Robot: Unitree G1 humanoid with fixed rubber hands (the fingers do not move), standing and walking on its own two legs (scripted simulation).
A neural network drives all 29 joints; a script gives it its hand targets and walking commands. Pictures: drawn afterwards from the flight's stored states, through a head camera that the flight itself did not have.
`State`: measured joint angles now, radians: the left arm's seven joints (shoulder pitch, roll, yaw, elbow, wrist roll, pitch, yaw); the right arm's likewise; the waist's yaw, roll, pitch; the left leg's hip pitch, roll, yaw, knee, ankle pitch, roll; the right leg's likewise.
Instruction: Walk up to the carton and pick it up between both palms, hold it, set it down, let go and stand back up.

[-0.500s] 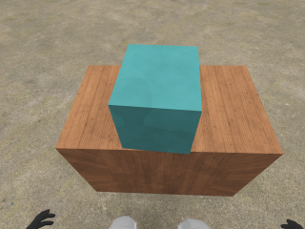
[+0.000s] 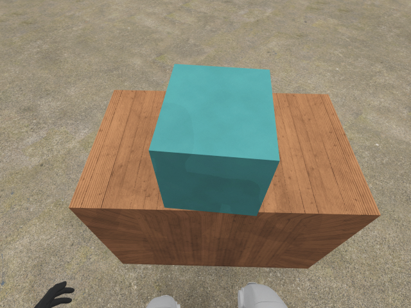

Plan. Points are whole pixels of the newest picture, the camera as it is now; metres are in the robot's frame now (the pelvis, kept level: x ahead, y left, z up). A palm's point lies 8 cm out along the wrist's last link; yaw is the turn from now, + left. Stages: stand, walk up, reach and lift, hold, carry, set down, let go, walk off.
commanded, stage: walk up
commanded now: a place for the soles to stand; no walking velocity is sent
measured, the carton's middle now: (215, 140) +0.51 +0.00 -0.03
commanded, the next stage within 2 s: reach and lift in 1.22 s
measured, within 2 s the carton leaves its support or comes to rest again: neither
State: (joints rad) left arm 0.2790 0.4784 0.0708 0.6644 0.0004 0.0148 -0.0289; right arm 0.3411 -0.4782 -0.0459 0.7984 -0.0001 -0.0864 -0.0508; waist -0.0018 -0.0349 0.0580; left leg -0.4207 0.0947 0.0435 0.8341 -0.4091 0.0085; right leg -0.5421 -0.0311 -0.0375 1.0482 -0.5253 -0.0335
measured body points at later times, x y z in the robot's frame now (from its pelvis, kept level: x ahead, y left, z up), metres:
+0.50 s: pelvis +0.02 -0.03 -0.01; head +0.05 -0.03 +0.44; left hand +0.13 +0.31 -0.09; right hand +0.11 -0.38 -0.09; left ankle +0.03 +0.13 -0.70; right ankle +0.07 -0.13 -0.70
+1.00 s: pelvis +0.02 -0.02 +0.00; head +0.05 -0.02 +0.44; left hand +0.13 +0.31 -0.09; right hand +0.11 -0.37 -0.09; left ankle +0.04 +0.13 -0.70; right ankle +0.07 -0.13 -0.70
